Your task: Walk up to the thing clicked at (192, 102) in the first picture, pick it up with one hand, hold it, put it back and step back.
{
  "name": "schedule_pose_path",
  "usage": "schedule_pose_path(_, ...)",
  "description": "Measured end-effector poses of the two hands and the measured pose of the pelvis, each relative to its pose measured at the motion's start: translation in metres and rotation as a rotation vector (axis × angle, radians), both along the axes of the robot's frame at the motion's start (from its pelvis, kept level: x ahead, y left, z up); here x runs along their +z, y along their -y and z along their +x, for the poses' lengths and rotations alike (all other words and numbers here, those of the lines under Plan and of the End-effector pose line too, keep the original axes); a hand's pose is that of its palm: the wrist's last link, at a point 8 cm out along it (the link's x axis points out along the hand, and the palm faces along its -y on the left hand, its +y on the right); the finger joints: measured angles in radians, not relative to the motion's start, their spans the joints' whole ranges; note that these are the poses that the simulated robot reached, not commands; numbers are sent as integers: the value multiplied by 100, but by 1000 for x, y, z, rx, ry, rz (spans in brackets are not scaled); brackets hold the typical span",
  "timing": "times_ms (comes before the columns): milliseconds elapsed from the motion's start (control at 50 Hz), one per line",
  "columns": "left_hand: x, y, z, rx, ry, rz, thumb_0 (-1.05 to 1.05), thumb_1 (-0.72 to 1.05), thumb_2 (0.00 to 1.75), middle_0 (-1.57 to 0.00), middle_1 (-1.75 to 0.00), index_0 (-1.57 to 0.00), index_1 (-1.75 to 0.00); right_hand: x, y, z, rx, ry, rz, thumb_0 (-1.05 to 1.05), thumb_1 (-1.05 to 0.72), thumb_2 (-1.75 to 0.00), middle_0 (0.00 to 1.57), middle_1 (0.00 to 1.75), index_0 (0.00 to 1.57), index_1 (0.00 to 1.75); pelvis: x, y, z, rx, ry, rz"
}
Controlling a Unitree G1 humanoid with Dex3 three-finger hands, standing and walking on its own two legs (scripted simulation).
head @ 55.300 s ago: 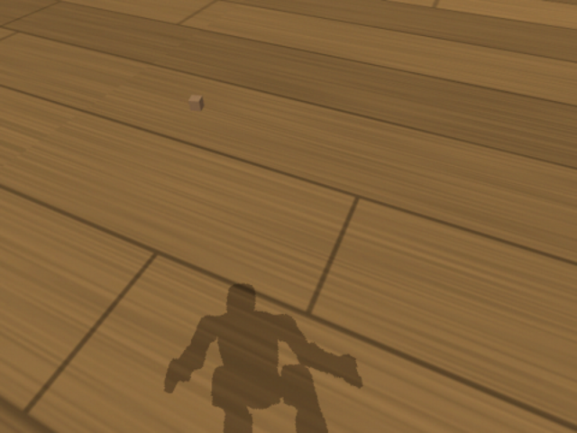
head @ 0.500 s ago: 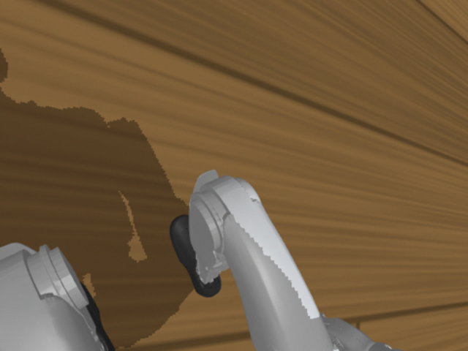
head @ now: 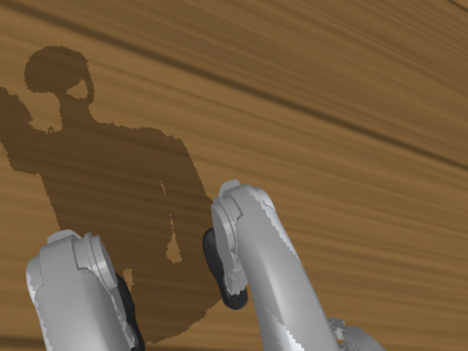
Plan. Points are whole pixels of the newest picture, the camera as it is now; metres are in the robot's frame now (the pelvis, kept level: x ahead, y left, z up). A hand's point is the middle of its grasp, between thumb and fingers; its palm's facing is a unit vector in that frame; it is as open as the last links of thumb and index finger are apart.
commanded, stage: lift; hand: left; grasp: from above
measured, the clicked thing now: out of the picture +0.47 +0.35 -0.20
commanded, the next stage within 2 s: hold in 1.46 s
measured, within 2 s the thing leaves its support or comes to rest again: neither
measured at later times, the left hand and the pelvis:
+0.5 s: hand out of the picture +0.39 +0.33 +0.00, palm faces +0.03 -0.48 -0.88, open 10.2 cm; pelvis +0.00 -0.01 +0.09, yaw +6 degrees
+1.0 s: hand out of the picture +0.36 +0.28 +0.21, palm faces -0.02 -0.47 -0.88, open 10.2 cm; pelvis +0.03 -0.03 +0.27, yaw +7 degrees
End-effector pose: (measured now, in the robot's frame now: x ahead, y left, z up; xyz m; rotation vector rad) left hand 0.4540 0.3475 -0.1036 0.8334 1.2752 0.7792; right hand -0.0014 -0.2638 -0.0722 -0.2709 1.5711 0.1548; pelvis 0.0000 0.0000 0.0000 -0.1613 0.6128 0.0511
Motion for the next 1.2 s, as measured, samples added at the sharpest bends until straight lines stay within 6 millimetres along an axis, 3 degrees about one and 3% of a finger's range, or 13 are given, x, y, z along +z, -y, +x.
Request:
schedule_pose_path(180,40,0,-9,35,52,-4,1,-2,62,-65,-64,-63,-64,-2,12,18,-52,43,-10,0,-92,-90,20,30,20,30,13,2,1,8,-19,30)
schedule_pose_path(300,80,1,-27,4,47,8,1,-3,64,-65,-64,-63,-64,0,17,44,-80,119,-8,0,-91,-90,20,30,20,30,33,3,2,17,-30,59)
schedule_pose_path(400,120,5,-46,-16,23,25,1,-2,64,-65,-64,-63,-63,15,14,68,-86,201,-4,0,-91,-90,20,30,20,30,59,5,3,26,-25,83)
schedule_pose_path(620,216,23,-78,-35,-18,31,1,-3,67,-61,-68,-59,-67,91,15,103,-82,366,-47,1,-90,-90,20,30,20,30,136,14,9,41,31,118)
schedule_pose_path(920,345,59,-91,-71,-25,37,1,-4,71,-60,-70,-58,-69,211,33,128,-122,501,-94,1,-89,-90,20,30,20,30,249,24,24,48,168,144)
schedule_pose_path(1060,392,66,-96,-55,-47,33,1,-2,69,-61,-66,-59,-65,245,28,138,-128,526,-66,1,-89,-90,20,30,20,30,287,25,35,57,227,153)
schedule_pose_path(1200,418,71,-99,-35,-73,24,0,0,64,-62,-63,-60,-63,263,16,146,-103,513,-19,1,-88,-90,20,30,20,30,312,24,43,62,260,158)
